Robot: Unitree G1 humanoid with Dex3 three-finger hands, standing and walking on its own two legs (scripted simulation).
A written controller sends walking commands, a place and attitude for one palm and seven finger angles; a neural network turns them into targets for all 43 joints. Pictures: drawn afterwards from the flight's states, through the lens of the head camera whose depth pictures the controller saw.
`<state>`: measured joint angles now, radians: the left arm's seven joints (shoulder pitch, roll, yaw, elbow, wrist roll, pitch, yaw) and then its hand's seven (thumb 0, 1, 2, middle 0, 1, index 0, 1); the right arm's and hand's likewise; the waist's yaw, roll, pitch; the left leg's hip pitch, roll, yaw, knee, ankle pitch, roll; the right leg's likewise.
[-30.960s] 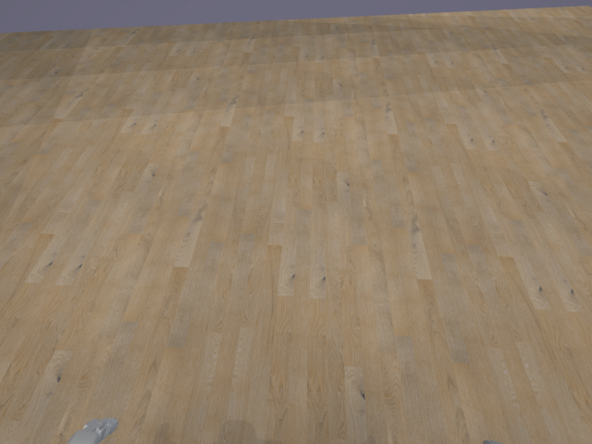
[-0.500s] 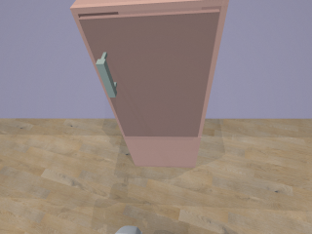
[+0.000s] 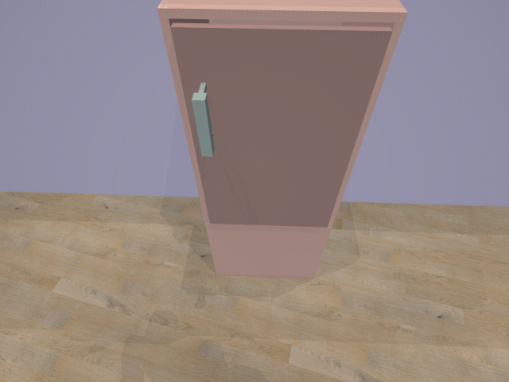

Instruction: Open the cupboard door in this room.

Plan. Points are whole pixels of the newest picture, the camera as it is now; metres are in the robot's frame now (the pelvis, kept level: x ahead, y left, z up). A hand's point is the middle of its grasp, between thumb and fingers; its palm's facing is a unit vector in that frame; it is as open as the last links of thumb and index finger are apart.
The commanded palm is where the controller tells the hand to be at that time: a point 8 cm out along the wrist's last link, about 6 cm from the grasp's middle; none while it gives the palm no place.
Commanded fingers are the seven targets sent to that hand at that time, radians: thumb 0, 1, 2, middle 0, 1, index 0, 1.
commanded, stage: come to a stop and stand still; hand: left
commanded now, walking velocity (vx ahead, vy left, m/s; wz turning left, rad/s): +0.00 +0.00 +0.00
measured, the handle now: (205, 120) +0.57 +0.14 +0.08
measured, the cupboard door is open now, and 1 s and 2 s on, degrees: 0 0 0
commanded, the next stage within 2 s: look again from close up in 0.08 s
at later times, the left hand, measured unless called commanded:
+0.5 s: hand out of the picture +0.01 +0.19 -0.17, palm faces +0.00 -0.97 -0.23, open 7.3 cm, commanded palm none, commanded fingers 0.00 0.90 0.90 -0.20 -0.30 -0.20 -0.30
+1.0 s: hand out of the picture +0.00 +0.16 -0.18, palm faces -0.02 -0.98 -0.19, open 7.4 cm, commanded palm none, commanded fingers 0.00 0.90 0.90 -0.20 -0.30 -0.20 -0.30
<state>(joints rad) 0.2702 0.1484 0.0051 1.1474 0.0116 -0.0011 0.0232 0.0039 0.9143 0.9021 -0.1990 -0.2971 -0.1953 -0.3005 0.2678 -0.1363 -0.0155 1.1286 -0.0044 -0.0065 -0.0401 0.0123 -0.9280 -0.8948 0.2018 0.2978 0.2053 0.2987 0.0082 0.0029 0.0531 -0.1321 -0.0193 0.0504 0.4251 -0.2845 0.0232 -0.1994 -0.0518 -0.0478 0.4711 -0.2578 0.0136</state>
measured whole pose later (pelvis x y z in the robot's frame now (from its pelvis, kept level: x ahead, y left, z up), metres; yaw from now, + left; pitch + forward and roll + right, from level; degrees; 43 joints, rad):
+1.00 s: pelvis +0.00 -0.02 -0.01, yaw -2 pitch -1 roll +1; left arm 0.30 0.15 0.01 1.10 0.03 0.00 0.01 0.00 0.91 0.90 -0.20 -0.30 -0.20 -0.30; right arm 0.31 -0.15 -0.01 1.10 -0.03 -0.01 -0.03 0.01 -0.91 -0.90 0.20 0.30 0.20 0.30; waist -0.01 0.00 0.03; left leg -0.16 0.01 0.07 0.51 -0.34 0.00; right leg -0.26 -0.02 -0.02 0.59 -0.32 -0.01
